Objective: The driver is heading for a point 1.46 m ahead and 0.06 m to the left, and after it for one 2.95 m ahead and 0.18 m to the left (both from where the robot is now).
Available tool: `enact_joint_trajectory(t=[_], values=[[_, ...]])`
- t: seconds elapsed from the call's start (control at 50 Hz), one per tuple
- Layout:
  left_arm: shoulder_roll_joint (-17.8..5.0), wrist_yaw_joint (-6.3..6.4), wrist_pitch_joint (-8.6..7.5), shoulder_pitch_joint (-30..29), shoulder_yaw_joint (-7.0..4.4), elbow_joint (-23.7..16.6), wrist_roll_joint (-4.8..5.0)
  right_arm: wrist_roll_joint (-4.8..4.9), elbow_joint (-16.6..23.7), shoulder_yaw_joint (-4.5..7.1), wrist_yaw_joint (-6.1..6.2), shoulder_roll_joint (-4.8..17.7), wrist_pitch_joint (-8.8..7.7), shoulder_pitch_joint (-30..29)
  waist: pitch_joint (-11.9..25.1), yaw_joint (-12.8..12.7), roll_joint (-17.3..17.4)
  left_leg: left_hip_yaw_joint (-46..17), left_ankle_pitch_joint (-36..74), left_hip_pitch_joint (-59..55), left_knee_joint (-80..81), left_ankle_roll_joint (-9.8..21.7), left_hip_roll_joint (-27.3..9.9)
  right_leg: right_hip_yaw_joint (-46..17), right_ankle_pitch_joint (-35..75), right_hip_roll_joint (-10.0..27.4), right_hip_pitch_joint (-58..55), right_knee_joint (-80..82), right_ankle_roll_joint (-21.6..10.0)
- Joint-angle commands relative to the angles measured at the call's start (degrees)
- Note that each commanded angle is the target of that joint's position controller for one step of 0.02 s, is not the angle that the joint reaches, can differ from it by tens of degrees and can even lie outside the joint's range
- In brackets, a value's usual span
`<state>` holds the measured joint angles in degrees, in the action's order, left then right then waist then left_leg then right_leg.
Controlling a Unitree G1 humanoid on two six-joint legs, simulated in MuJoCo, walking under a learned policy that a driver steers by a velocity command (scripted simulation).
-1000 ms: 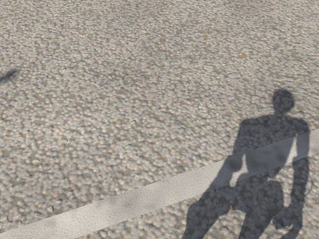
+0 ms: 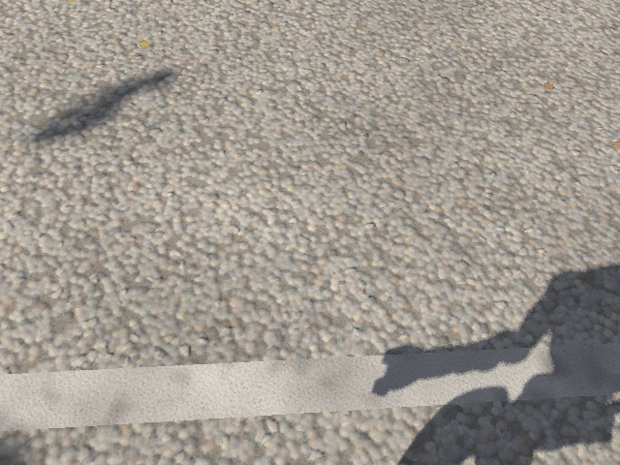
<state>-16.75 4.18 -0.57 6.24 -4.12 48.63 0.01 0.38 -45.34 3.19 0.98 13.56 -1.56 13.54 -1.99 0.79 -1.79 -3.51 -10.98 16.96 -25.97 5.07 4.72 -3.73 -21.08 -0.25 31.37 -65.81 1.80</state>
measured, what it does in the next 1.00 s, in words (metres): walks ahead, turning left: right foot, then left foot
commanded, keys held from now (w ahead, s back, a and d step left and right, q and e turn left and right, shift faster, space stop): q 0.32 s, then no key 0.10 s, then w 0.40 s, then no key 0.18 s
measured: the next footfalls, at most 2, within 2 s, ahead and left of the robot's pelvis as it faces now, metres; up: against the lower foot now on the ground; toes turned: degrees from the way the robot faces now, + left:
right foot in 0.40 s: +0.09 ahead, -0.13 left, +0.00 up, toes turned +20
left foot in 0.86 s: +0.12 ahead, +0.15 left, +0.00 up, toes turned +17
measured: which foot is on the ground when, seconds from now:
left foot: down 0.00-0.40, up 0.42-0.84, down 0.86-1.00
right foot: up 0.00-0.38, down 0.40-0.86, up 0.88-1.00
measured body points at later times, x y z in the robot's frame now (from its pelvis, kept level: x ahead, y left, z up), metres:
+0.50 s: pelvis +0.02 -0.04 +0.00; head +0.05 -0.06 +0.45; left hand +0.07 +0.26 -0.10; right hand +0.23 -0.28 -0.11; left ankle -0.01 +0.07 -0.70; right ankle +0.05 -0.15 -0.74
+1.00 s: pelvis +0.11 +0.05 +0.00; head +0.13 +0.07 +0.45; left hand +0.10 +0.33 -0.13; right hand +0.32 -0.16 -0.09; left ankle +0.07 +0.13 -0.74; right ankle +0.12 -0.10 -0.67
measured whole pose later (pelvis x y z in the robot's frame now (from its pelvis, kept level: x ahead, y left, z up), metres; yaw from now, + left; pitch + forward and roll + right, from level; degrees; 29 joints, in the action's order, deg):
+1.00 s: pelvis +0.11 +0.05 +0.00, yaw +17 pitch +2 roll -1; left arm -17.8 -0.4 -3.2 17.4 -2.2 45.1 0.4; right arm 0.2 -39.3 2.0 -1.1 14.4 -4.2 14.9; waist 0.2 -0.9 -2.4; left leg 0.5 -12.6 11.4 -22.0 2.7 1.8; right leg -0.6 -22.4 2.3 26.4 -59.4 0.5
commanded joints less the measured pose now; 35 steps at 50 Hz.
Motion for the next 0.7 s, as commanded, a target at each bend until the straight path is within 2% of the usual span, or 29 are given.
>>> enact_joint_trajectory(t=[0.02, 0.1, 0.16, 0.22, 0.32, 0.36, 0.38, 0.4, 0.42, 0.44, 0.46, 0.48, 0.5, 0.52, 0.56, 0.62, 0.66, 0.7], values=[[-3.38, 0.16, -0.31, 1.08, -0.78, -3.02, 0.15, 0.39, 4.08, 2.32, 1.08, 9.34, -0.19, 1.57, 6.28, -0.72, 6.57, -17.7, 16.23, -11.29, 8.12, 7.81, -14.41, -2.46, 2.83, 0.21, 4.83, 6.16, 1.2], [-3.68, -0.08, -0.5, -1.52, -0.86, -4.16, 0.32, 0.27, 5.79, 2.76, 1.92, 10.53, 0.75, 1.31, 4.95, 0.1, 8.56, -21.46, 4.13, -10.02, 9.46, 7.37, -13.94, -3.58, 3.94, -0.58, 4.34, 14.63, 2.43], [-3.6, -0.52, -1.06, -2.16, -0.83, -4.56, 0.24, 0.12, 6.9, 2.98, 2.09, 10.93, 1.13, 0.9, 4.46, 0.39, 9.23, -23.49, 0.84, -7.87, 9.49, 7.27, -13.06, -3.91, 3.71, -1.34, 1.87, 18.65, 2.44], [-3.59, -1.03, -1.85, -2.29, -0.71, -5.06, 0.41, 0.02, 8.02, 3.19, 2.11, 11.22, 1.55, 0.51, 5.04, 0.61, 9.58, -25.53, 3.58, -7.59, 8.34, 7.5, -12.64, -4.05, 2.43, -2.06, -0.66, 21.76, 2.17], [-4.5, -2.25, -3.17, -0.3, -0.67, -5.8, 1.2, 0.19, 10.23, 3.4, 2.0, 11.73, 2.64, -0.98, 7.34, 0.11, 10.24, -29.27, 16.54, -9.53, 5.28, 7.07, -12.21, -3.55, 0.92, -3.11, -7.34, 29.62, 1.09], [-4.96, -2.89, -3.46, 3.22, -0.82, -5.1, 1.23, 0.67, 10.97, 3.08, 2.07, 11.19, 3.14, -2.56, 8.63, -1.58, 9.84, -28.24, 20.75, -9.72, 2.72, 5.71, -11.04, -1.92, 5.83, -2.44, -13.43, 38.16, 0.12], [-5.15, -3.12, -3.48, 4.95, -0.99, -4.72, 0.99, 1.16, 11.14, 2.77, 2.11, 10.6, 3.39, -2.89, 8.64, -2.58, 8.99, -26.75, 18.61, -7.9, 1.13, 3.92, -9.19, -0.81, 12.89, -1.47, -18.45, 45.24, -0.68], [-6.7, -3.03, -3.24, 5.15, -1.41, -5.05, 0.28, 0.91, 11.08, 2.17, 2.12, 8.87, 3.53, -1.14, 9.24, -1.71, 5.9, -24.37, 9.17, -3.19, -2.56, 1.52, -6.2, -4.77, 17.9, 3.79, -24.85, 47.15, -2.48], [-9.27, -2.8, -2.56, 3.37, -1.45, -6.64, -0.84, -0.11, 10.54, 1.16, 1.92, 5.53, 3.5, 2.8, 8.94, 1.13, -6.98, -15.61, -13.28, 4.28, -14.2, -1.65, 1.54, -15.8, 29.41, 14.82, -29.45, 48.38, -7.35], [-10.97, -2.96, -2.43, 4.94, -1.77, -6.28, -2.83, 0.27, 12.34, 2.37, 1.89, 9.05, 2.71, 2.25, 7.25, 0.78, -13.81, -10.29, -27.99, 13.49, -24.76, -3.82, 6.18, -27.5, 27.69, 22.34, -26.8, 50.71, -17.18], [-9.3, -3.07, -2.73, 3.27, -1.53, -7.18, -1.82, -0.43, 11.66, 3.14, 1.72, 12.62, 2.09, 2.55, 5.69, 0.88, -8.89, -10.11, -23.22, 16.77, -32.9, -5.32, 1.39, -27.55, 13.09, 23.19, -25.06, 52.36, -18.84], [-6.49, -2.96, -2.8, 1.93, -0.88, -7.64, -0.81, -0.15, 10.53, 3.33, 1.51, 12.92, 2.03, 1.55, 3.91, 0.45, -5.42, -9.5, -17.41, 17.88, -34.34, -5.87, -0.05, -22.59, -0.69, 18.3, -24.1, 53.39, -15.71], [-5.79, -2.8, -2.87, 1.88, -0.45, -7.5, 0.27, -0.58, 9.27, 2.74, 1.35, 10.38, 2.19, 2.37, 2.95, 0.61, -5.4, -8.22, -13.52, 19.24, -35.3, -7.0, -0.35, -19.85, -7.55, 14.49, -25.04, 54.35, -13.08], [-5.27, -2.7, -3.0, 3.24, -0.08, -6.75, 0.75, -0.88, 8.82, 2.28, 1.05, 8.98, 2.03, 2.52, 1.75, -0.09, -6.06, -7.02, -10.71, 20.79, -36.74, -7.91, -0.98, -18.96, -7.95, 13.59, -25.66, 55.44, -12.77], [-5.99, -2.6, -3.23, 6.73, -0.05, -5.63, 0.41, -0.23, 9.02, 1.73, 0.16, 7.84, 0.7, 0.56, 0.15, -1.54, -5.67, -1.98, -7.15, 21.58, -35.22, -8.37, -3.07, -15.54, -5.74, 11.81, -25.96, 57.34, -12.82], [-7.21, -2.63, -3.85, 10.8, -0.29, -5.03, 0.38, 0.11, 10.95, 0.81, -0.1, 6.21, -1.36, -5.93, -0.5, -4.88, -5.51, 1.67, -4.31, 21.83, -25.99, -8.51, -5.96, -13.49, -0.16, 11.77, -28.39, 58.07, -13.79], [-8.3, -2.87, -4.01, 11.96, -0.49, -4.99, 0.56, 0.37, 11.62, 0.27, -0.37, 5.07, -2.36, -7.69, -0.21, -5.8, -6.31, 2.73, -4.02, 18.1, -18.67, -7.89, -6.31, -12.11, 2.31, 11.92, -27.7, 58.07, -13.98], [-9.38, -3.4, -4.03, 12.29, -0.66, -5.15, 0.79, 0.85, 11.67, 0.19, -0.76, 5.18, -3.02, -7.78, -0.42, -5.77, -7.22, 3.99, -4.76, 12.94, -12.77, -6.92, -5.71, -10.85, 2.87, 12.0, -24.98, 57.81, -14.07]])
Keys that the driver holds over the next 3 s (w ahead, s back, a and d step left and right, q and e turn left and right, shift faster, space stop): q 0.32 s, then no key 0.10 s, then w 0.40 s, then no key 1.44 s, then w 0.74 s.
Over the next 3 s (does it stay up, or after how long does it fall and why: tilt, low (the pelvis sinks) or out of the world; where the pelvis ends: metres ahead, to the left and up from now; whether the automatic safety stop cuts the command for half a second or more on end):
stays up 0.44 0.11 -0.01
